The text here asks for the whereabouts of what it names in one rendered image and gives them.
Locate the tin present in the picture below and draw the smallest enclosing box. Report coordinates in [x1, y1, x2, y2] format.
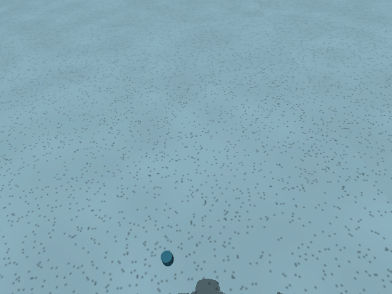
[161, 251, 174, 266]

